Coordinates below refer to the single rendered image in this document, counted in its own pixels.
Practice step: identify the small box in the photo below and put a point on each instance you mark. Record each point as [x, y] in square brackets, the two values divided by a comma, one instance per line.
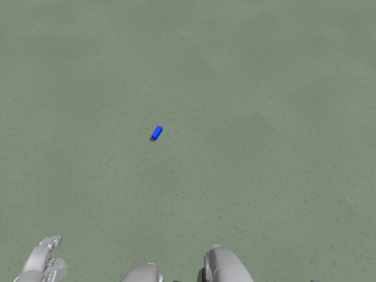
[157, 132]

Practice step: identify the left robot arm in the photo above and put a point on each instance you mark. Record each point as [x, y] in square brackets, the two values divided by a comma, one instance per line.
[31, 276]

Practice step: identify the left robot hand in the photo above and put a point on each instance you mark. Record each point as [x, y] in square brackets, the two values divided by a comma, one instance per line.
[38, 259]

